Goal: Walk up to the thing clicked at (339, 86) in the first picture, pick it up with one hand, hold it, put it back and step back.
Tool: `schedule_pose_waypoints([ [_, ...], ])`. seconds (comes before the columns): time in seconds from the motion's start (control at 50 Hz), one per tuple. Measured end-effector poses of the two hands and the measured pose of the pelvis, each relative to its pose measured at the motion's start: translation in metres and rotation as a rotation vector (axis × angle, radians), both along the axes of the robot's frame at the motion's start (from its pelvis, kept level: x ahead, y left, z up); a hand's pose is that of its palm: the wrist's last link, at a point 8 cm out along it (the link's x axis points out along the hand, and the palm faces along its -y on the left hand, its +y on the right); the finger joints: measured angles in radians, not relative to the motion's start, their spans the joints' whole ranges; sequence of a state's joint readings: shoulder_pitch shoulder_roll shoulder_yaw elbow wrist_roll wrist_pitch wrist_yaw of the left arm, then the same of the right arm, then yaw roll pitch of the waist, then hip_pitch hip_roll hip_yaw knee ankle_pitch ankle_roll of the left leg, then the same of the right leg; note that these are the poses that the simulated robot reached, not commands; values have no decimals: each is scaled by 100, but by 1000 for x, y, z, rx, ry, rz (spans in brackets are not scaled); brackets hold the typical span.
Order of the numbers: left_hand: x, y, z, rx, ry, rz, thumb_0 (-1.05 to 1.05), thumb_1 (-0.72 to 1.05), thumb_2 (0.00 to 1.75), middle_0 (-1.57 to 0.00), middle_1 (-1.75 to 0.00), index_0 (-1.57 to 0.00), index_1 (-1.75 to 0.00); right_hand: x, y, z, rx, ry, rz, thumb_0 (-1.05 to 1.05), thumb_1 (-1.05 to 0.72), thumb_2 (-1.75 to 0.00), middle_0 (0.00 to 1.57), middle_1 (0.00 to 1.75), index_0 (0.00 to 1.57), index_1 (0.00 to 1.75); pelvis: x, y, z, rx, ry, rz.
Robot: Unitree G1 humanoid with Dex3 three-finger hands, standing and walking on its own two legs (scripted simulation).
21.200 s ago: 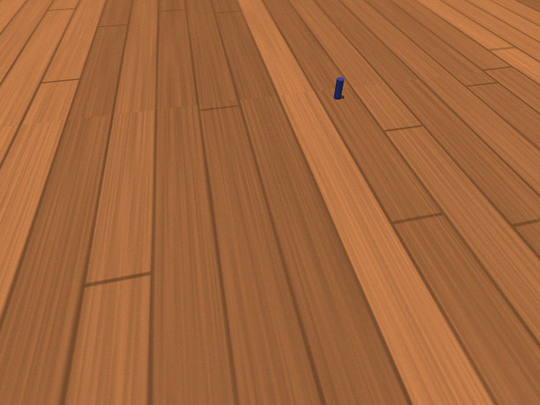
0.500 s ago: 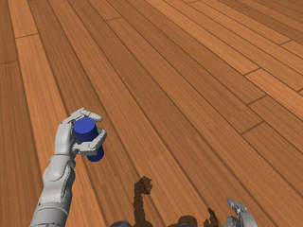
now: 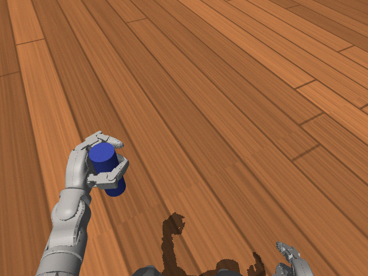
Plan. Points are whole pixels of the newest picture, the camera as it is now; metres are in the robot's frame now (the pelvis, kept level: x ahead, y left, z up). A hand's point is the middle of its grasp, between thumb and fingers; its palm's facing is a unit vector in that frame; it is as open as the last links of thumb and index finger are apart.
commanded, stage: hold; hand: left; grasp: from the side
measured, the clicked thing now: (109, 171) +0.32 +0.18 +0.03
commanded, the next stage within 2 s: crouch in 0.46 s
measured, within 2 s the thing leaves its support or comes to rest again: neither
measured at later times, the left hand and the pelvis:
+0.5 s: hand (111, 163) +0.33 +0.17 +0.06, palm faces +0.04 -1.00 +0.00, open 6.9 cm; pelvis +0.00 +0.00 +0.00, yaw +0 degrees
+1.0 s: hand (118, 180) +0.34 +0.18 -0.04, palm faces +0.06 -1.00 +0.01, open 6.9 cm; pelvis -0.01 +0.00 -0.04, yaw +0 degrees
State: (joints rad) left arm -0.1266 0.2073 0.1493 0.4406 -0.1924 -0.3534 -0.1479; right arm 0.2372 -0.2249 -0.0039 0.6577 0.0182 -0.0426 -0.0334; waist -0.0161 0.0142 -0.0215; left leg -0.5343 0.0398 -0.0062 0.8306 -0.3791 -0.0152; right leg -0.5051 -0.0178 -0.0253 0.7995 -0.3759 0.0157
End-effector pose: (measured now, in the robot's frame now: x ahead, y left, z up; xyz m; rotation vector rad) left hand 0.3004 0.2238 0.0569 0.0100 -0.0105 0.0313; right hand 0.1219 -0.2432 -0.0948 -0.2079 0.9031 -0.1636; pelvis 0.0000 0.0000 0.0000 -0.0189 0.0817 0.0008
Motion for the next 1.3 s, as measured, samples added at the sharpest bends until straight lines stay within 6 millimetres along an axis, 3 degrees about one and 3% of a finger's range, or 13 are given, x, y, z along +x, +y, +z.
schedule_pose_waypoints([
  [0.62, 5, 0, 2, -3, -3, -3, 2, 6, 104, -96, -104, -85, -107, 7, 4, 2, -1, -11, 0, 1, -89, -90, 20, 30, 20, 30, 4, 2, 0, -3, 3, 1],
  [0.74, 5, 0, -11, -12, 24, 6, 2, 6, 104, -96, -104, -85, -107, 6, 5, -1, 2, -7, -3, 1, -88, -89, 20, 30, 20, 30, 3, 4, -2, -4, 17, -1],
  [0.9, 5, 4, -56, -25, 62, 31, 2, 6, 104, -96, -104, -85, -107, -1, 1, -18, -17, 34, 18, 1, -87, -89, 20, 30, 20, 30, -5, 4, -19, -5, 85, 0],
  [1.02, 13, 8, -105, -21, 46, 18, 2, 6, 104, -96, -104, -85, -107, -11, -6, -50, -47, 83, 36, 1, -88, -90, 20, 30, 20, 30, -12, 4, -51, -13, 191, 2],
  [1.12, 25, 10, -158, -20, 17, -4, 2, 6, 104, -96, -104, -85, -107, -19, -12, -95, -70, 123, 51, 1, -88, -90, 20, 30, 20, 30, -17, 5, -96, -22, 303, -1],
  [1.3, 34, 16, -256, 8, 13, -7, 2, 6, 105, -96, -103, -86, -106, -29, -9, -193, -58, 208, 88, 1, -89, -90, 20, 30, 20, 30, -31, 6, -182, -29, 437, -13],
])
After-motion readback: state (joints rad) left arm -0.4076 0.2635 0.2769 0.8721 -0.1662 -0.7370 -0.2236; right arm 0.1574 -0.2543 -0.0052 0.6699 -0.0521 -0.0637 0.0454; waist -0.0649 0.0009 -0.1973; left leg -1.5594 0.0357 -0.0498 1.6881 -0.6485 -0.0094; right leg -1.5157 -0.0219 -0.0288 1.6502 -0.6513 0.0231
